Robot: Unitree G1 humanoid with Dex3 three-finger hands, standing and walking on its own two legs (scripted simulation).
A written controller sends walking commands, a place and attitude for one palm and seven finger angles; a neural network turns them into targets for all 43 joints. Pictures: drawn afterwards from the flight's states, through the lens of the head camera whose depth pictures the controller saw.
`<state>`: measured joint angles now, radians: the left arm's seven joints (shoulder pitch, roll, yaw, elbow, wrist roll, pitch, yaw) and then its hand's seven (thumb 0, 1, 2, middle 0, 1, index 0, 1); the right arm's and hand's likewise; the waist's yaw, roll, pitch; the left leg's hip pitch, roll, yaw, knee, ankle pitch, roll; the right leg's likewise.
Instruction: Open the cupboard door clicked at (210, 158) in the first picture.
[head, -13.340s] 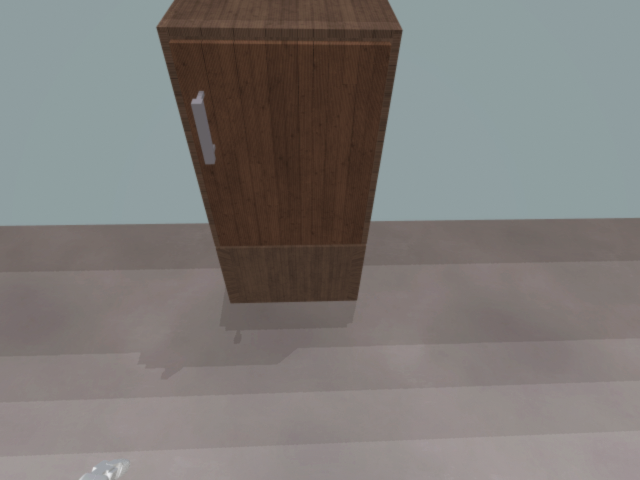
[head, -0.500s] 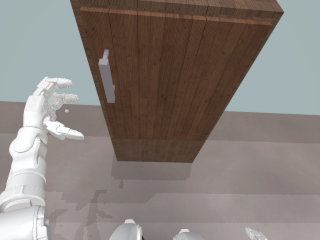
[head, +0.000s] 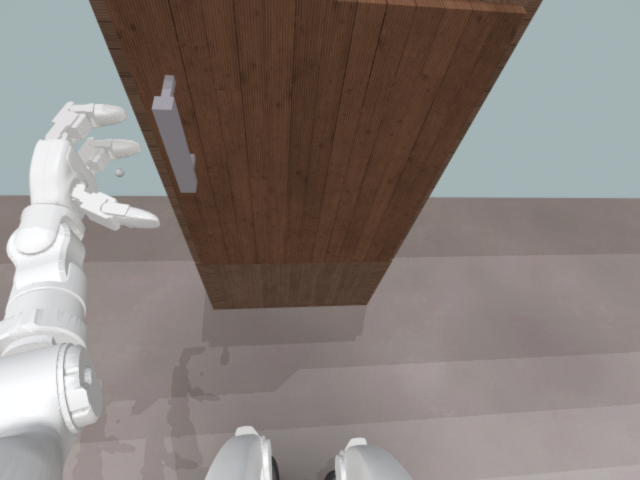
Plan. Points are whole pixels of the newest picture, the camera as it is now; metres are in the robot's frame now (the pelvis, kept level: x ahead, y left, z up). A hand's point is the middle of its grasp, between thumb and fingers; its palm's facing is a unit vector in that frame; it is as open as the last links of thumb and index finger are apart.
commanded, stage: move the hooked fingers beside the handle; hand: left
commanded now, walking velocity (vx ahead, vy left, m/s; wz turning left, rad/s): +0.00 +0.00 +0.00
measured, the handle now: (179, 138) +0.53 +0.17 +0.07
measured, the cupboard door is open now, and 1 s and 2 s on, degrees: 0 0 0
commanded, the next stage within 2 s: slide the fingers in behind the handle in 0.80 s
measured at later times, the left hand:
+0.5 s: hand (112, 178) +0.46 +0.24 +0.07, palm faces +0.04 -1.00 -0.01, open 14.0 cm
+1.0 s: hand (116, 172) +0.47 +0.23 +0.07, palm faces +0.03 -1.00 +0.00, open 14.0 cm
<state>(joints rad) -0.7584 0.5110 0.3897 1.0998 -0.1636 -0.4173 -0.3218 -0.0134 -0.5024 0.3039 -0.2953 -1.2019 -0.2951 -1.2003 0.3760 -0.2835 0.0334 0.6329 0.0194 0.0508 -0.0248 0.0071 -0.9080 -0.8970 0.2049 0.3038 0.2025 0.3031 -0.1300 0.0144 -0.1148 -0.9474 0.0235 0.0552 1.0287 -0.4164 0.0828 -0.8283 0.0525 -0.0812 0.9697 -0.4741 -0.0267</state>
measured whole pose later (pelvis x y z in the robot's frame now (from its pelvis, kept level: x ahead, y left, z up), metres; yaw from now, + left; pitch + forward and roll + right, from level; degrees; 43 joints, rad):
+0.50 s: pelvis +0.01 -0.01 +0.00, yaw +0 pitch +19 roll -4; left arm -0.68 0.52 0.40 1.04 -0.18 -0.42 -0.35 -0.01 -0.50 0.30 -0.29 -1.20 -0.29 -1.20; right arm 0.37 -0.28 0.03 0.60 0.03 0.09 -0.02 0.01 -0.91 -0.90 0.20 0.30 0.20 0.30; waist -0.11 0.01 -0.13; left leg -0.92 0.04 0.05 1.03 -0.43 0.07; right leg -0.80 0.07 -0.08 0.95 -0.48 -0.04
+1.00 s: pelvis +0.01 +0.00 +0.00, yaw +0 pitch +19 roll -4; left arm -0.73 0.53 0.38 1.10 -0.18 -0.40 -0.34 -0.01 -0.50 0.30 -0.29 -1.20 -0.29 -1.20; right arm 0.40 -0.28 0.04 0.61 0.03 0.09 -0.02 0.01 -0.91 -0.90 0.20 0.30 0.20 0.30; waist -0.13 0.02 -0.12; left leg -0.94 0.03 0.05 1.04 -0.43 0.08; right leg -0.82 0.06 -0.08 0.96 -0.48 -0.03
